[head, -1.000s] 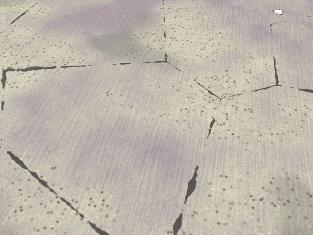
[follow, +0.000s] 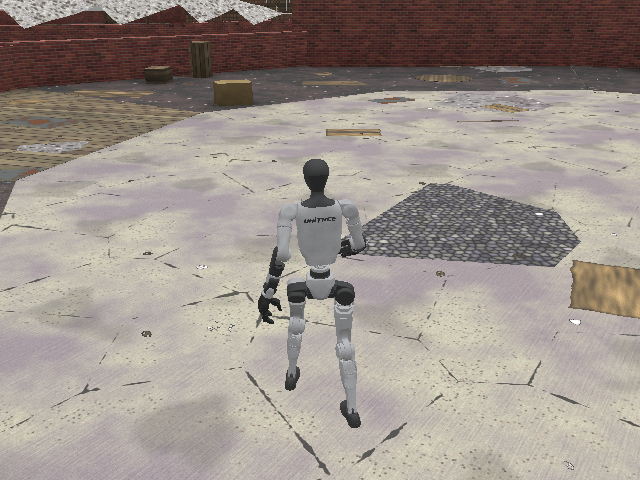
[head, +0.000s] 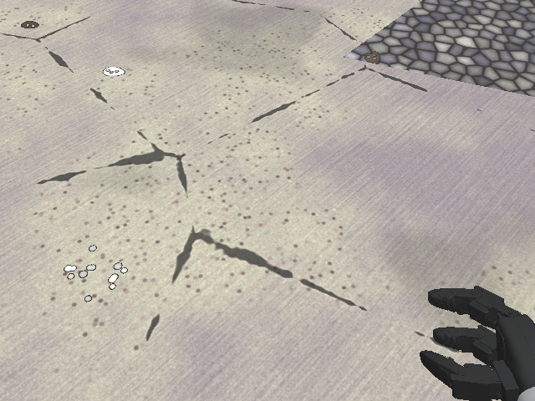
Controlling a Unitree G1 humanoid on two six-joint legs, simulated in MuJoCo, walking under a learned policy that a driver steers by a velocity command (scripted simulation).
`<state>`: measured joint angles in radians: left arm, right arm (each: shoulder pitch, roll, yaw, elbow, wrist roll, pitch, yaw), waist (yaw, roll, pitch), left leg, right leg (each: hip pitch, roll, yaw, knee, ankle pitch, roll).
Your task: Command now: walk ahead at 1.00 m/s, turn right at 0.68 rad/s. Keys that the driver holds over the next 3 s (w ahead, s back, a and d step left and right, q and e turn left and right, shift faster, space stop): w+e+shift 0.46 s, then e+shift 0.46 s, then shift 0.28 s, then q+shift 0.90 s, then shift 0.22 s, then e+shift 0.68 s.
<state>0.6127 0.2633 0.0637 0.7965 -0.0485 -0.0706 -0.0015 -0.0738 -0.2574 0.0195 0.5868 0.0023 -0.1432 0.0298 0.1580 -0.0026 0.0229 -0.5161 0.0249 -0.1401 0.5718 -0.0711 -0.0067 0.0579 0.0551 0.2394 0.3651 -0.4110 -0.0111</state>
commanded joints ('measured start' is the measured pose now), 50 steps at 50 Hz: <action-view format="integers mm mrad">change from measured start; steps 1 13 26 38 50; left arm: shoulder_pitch -177 -393 -161 -370 -344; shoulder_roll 143 30 308 226 203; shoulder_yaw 25 -23 70 57 46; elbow -118 -260 -268 -210 -223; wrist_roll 14 12 55 20 27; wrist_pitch -14 49 34 82 145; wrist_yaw -1 -30 -40 45 45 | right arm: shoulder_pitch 301 286 406 124 120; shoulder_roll -195 -104 -209 -116 -148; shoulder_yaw -103 -97 -68 -59 -85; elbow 17 146 25 -39 -47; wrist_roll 13 -9 14 -12 -36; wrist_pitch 1 21 -28 53 122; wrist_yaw -29 -35 -20 -30 -58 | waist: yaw -308 -146 -29 -139 -128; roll -37 48 -221 -51 87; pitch -79 88 -433 -132 -92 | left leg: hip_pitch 656 416 -283 233 291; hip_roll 16 237 -88 -141 183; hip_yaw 33 95 -22 88 -196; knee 10 -411 1085 24 -282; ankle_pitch -70 34 -455 160 -46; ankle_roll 25 142 3 -95 167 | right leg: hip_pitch -507 -911 459 -478 -617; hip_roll -88 -243 -346 13 -46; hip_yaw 82 -143 602 65 -146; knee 255 845 -4 69 939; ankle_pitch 335 266 142 600 -36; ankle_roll -71 -15 -470 -139 102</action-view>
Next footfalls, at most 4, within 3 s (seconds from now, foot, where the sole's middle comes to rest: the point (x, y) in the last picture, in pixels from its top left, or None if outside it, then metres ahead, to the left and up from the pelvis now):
0.02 left None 0.20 0.16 -0.77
0.48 right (378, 391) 0.56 -0.18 -0.77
0.88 left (395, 286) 0.88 -0.22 -0.77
1.28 right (408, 371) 0.63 -0.25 -0.77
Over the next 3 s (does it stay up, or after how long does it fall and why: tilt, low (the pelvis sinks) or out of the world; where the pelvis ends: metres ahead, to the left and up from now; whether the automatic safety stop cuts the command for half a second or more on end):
stays up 0.75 -0.21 0.01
